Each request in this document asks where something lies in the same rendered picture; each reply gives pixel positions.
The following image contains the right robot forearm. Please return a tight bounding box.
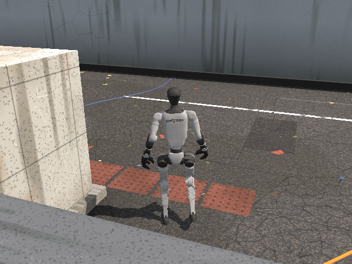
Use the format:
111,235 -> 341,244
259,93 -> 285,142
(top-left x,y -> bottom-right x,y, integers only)
197,132 -> 207,151

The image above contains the left robot forearm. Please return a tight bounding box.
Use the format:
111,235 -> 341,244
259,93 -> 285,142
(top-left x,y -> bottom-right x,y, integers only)
142,134 -> 154,158

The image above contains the robot right upper arm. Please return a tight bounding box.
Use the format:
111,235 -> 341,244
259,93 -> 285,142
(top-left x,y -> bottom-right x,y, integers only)
186,111 -> 202,140

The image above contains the left robot thigh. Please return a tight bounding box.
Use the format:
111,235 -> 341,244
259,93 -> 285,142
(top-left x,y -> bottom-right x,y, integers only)
157,153 -> 169,191

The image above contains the left robot shin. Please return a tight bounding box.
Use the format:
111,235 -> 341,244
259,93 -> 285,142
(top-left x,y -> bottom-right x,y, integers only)
160,182 -> 168,218

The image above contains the robot left upper arm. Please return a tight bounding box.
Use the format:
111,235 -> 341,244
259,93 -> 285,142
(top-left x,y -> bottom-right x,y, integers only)
148,111 -> 163,142

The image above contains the robot left hand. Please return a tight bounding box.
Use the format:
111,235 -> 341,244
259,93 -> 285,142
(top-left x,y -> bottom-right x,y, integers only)
141,156 -> 154,169

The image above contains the robot right hand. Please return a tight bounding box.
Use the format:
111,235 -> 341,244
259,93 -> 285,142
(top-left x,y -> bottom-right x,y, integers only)
195,149 -> 208,160

